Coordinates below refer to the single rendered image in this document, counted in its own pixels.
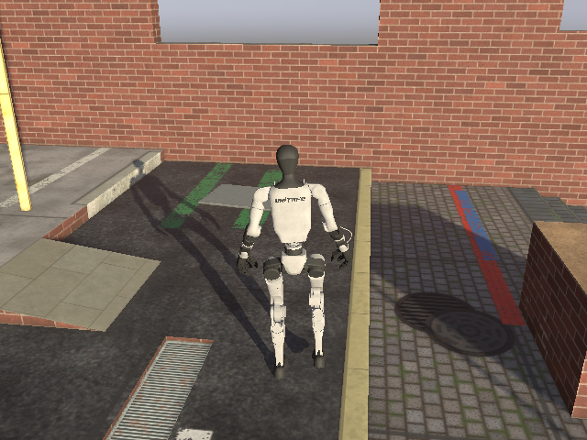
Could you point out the robot left upper arm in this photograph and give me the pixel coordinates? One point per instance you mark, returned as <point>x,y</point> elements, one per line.
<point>256,210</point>

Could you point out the robot right upper arm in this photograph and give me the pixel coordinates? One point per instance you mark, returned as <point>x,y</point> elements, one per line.
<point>319,192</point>

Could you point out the robot left forearm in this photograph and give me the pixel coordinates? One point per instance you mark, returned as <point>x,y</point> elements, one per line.
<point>247,244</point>

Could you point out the right robot hand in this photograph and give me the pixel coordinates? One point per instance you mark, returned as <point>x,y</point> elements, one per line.
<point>343,255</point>

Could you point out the robot right forearm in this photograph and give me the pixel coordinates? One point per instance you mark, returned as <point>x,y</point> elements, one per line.
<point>339,238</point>

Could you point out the robot right foot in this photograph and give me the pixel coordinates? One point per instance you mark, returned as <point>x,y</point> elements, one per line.
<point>319,361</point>

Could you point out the left robot hand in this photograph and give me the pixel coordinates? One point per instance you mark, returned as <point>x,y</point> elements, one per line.
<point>246,262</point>

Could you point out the robot left foot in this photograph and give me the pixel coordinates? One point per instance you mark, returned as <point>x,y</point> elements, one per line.
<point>280,371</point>

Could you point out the robot foot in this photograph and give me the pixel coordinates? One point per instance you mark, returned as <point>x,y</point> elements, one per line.
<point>280,371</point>
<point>319,361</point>

